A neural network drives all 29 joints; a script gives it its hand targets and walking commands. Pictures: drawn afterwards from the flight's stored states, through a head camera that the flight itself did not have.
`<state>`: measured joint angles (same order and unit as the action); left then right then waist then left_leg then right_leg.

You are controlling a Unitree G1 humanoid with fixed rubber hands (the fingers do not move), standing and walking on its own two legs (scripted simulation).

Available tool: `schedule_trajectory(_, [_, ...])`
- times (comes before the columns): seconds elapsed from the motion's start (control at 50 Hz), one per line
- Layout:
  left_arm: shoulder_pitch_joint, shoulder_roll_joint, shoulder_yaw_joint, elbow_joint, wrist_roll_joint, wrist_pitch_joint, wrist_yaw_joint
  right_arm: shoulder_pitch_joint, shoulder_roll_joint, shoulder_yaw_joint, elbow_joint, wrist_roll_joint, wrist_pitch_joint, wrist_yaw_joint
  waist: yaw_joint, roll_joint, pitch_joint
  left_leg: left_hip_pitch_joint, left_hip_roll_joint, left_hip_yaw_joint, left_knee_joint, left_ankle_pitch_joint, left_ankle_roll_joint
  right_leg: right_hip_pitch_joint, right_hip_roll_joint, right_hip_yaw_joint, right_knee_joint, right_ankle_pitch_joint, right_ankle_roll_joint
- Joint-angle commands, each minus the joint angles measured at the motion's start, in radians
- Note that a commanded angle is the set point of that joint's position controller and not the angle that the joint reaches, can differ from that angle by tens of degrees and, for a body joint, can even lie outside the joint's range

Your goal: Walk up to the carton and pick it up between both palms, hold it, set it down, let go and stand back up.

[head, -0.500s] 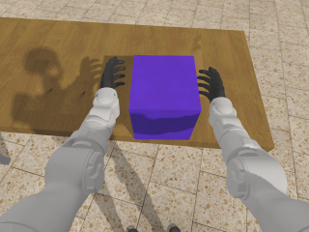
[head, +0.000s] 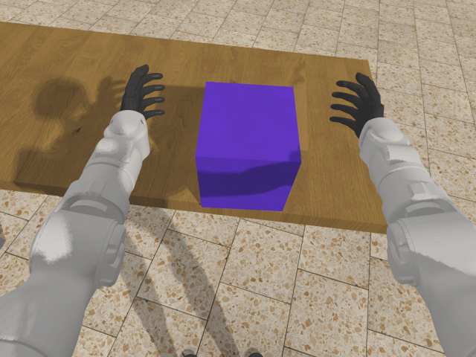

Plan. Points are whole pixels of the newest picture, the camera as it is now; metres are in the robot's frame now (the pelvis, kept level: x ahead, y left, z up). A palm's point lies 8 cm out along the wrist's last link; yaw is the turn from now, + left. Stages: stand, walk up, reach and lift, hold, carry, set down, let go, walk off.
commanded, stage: set down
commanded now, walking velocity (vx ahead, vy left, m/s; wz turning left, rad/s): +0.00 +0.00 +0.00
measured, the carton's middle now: (245, 149) +0.49 +0.00 +0.01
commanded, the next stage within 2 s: none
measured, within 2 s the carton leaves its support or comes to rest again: neither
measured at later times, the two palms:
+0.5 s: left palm (133, 163) +0.40 +0.19 +0.06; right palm (362, 171) +0.41 -0.20 +0.06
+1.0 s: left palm (125, 208) +0.34 +0.20 +0.03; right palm (362, 214) +0.34 -0.20 +0.02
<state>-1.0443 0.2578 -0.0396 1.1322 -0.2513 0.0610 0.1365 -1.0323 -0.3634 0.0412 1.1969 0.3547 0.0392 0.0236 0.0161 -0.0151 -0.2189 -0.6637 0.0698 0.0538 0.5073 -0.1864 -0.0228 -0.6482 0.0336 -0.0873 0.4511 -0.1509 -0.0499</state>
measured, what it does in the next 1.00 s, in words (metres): stands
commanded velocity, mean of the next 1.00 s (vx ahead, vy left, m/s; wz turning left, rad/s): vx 0.00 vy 0.00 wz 0.00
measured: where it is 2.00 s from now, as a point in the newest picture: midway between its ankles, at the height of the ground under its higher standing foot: outside the picture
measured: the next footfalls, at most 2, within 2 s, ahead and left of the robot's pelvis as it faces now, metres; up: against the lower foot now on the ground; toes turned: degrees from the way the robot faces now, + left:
none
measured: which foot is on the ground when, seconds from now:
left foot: down 0.00-1.00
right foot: down 0.00-1.00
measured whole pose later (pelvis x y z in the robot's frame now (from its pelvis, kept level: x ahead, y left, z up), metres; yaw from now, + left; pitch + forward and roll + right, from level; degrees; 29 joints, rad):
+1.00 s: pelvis +0.01 +0.00 +0.01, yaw +1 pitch +8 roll +0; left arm -0.33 0.16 0.02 0.64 -0.15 -0.10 0.10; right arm -0.33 -0.23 -0.01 0.73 0.26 -0.17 0.00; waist 0.01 -0.01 -0.05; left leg -0.37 0.05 0.05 0.42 -0.18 -0.03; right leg -0.38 0.02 -0.09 0.41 -0.18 -0.05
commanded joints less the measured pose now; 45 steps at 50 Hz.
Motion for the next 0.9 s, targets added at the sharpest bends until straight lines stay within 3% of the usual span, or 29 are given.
schedule_trajectory(0.0, [-0.456, 0.15, 0.057, -0.211, 0.031, -0.049, -0.02, -0.464, -0.15, -0.047, -0.249, -0.027, -0.056, -0.021, -0.001, -0.017, -0.704, 0.27, -0.069, -0.031, -0.016, 0.259, 0.004, 0.489, -0.009, 0.085, 0.02, 0.418, 0.085])
schedule_trajectory(0.04, [-0.461, 0.164, 0.072, -0.236, 0.043, -0.048, -0.023, -0.473, -0.141, -0.072, -0.299, -0.052, -0.053, -0.04, -0.007, -0.025, -0.686, 0.236, -0.075, -0.024, -0.034, 0.22, 0.01, 0.521, -0.011, 0.089, 0.019, 0.391, 0.093])
schedule_trajectory(0.14, [-0.305, 0.137, 0.113, -0.374, 0.086, -0.032, -0.033, -0.318, -0.13, -0.112, -0.432, -0.089, -0.076, -0.077, -0.021, -0.01, -0.694, 0.307, -0.083, -0.021, -0.05, 0.3, -0.007, 0.604, 0.002, 0.081, 0.011, 0.471, 0.09])
schedule_trajectory(0.18, [-0.26, 0.12, 0.108, -0.401, 0.081, -0.043, -0.035, -0.266, -0.112, -0.121, -0.462, -0.098, -0.086, -0.081, -0.025, -0.015, -0.653, 0.31, -0.084, -0.023, -0.059, 0.277, -0.007, 0.598, 0.002, 0.078, 0.009, 0.438, 0.09])
schedule_trajectory(0.2, [-0.318, 0.125, 0.104, -0.376, 0.073, -0.051, -0.037, -0.326, -0.101, -0.133, -0.463, -0.11, -0.087, -0.082, -0.029, -0.018, -0.635, 0.289, -0.084, -0.025, -0.061, 0.233, 0.001, 0.56, -0.001, 0.075, 0.007, 0.381, 0.09])
schedule_trajectory(0.28, [-0.298, 0.1, 0.069, -0.414, 0.049, -0.102, -0.016, -0.268, -0.086, -0.145, -0.481, -0.116, -0.105, -0.07, -0.026, 0.019, -0.642, 0.318, -0.073, -0.029, -0.046, 0.202, -0.006, 0.48, -0.003, 0.068, 0.008, 0.274, 0.067])
schedule_trajectory(0.42, [-0.126, 0.104, 0.108, -0.494, 0.078, -0.129, -0.033, -0.126, -0.097, -0.105, -0.534, -0.084, -0.161, -0.056, -0.006, 0.01, -0.668, 0.34, -0.084, -0.026, -0.026, 0.319, -0.016, 0.577, 0.001, 0.084, 0.041, 0.453, 0.076])
schedule_trajectory(0.48, [-0.055, 0.094, 0.113, -0.534, 0.085, -0.125, -0.039, -0.057, -0.095, -0.078, -0.536, -0.058, -0.177, -0.051, -0.002, -0.003, -0.607, 0.337, -0.085, -0.03, -0.042, 0.311, -0.01, 0.598, 0.0, 0.088, 0.039, 0.453, 0.08])
schedule_trajectory(0.56, [-0.023, 0.088, 0.105, -0.554, 0.085, -0.117, -0.046, -0.03, -0.096, -0.066, -0.554, -0.047, -0.182, -0.042, 0.002, -0.015, -0.512, 0.328, -0.085, -0.027, -0.073, 0.245, 0.001, 0.575, 0.0, 0.09, 0.011, 0.361, 0.073])
schedule_trajectory(0.58, [0.141, 0.043, 0.106, -0.554, 0.098, -0.116, -0.053, 0.116, -0.069, -0.04, -0.547, -0.041, -0.191, -0.039, 0.009, -0.035, -0.472, 0.358, -0.084, -0.028, -0.081, 0.276, 0.0, 0.621, 0.001, 0.093, 0.004, 0.396, 0.072])
schedule_trajectory(0.64, [0.103, 0.067, 0.115, -0.58, 0.104, -0.122, -0.062, 0.073, -0.071, -0.064, -0.591, -0.054, -0.196, -0.038, 0.005, -0.022, -0.424, 0.33, -0.088, -0.023, -0.107, 0.215, 0.007, 0.605, -0.007, 0.099, -0.014, 0.332, 0.076])
schedule_trajectory(0.7, [0.225, 0.035, 0.108, -0.613, 0.103, -0.151, -0.06, 0.205, -0.04, -0.064, -0.61, -0.063, -0.214, -0.036, 0.002, -0.035, -0.378, 0.348, -0.088, -0.024, -0.116, 0.215, 0.009, 0.628, -0.01, 0.105, -0.029, 0.316, 0.071])
schedule_trajectory(0.78, [0.168, 0.055, 0.09, -0.645, 0.089, -0.178, -0.043, 0.162, -0.048, -0.108, -0.659, -0.092, -0.218, -0.029, -0.009, -0.007, -0.368, 0.336, -0.082, -0.026, -0.117, 0.166, 0.009, 0.572, -0.014, 0.104, -0.036, 0.231, 0.063])
schedule_trajectory(0.8, [0.29, 0.017, 0.086, -0.634, 0.102, -0.181, -0.046, 0.278, -0.024, -0.091, -0.636, -0.09, -0.223, -0.026, -0.009, -0.009, -0.342, 0.373, -0.081, -0.027, -0.122, 0.189, 0.005, 0.597, -0.01, 0.103, -0.04, 0.26, 0.059])
schedule_trajectory(0.82, [0.226, 0.04, 0.09, -0.654, 0.096, -0.189, -0.046, 0.22, -0.04, -0.114, -0.654, -0.102, -0.227, -0.028, -0.014, -0.005, -0.365, 0.364, -0.082, -0.026, -0.12, 0.186, 0.004, 0.577, -0.01, 0.101, -0.041, 0.253, 0.058])
schedule_trajectory(0.84, [0.309, 0.025, 0.092, -0.649, 0.107, -0.197, -0.046, 0.297, -0.029, -0.106, -0.651, -0.102, -0.239, -0.029, -0.012, -0.005, -0.342, 0.366, -0.082, -0.027, -0.119, 0.199, 0.002, 0.604, -0.012, 0.104, -0.037, 0.271, 0.059])
schedule_trajectory(0.88, [0.308, 0.036, 0.085, -0.705, 0.1, -0.225, -0.039, 0.291, -0.035, -0.115, -0.701, -0.101, -0.264, -0.031, -0.012, 0.006, -0.387, 0.375, -0.082, -0.026, -0.109, 0.242, -0.005, 0.608, -0.007, 0.101, -0.025, 0.316, 0.058])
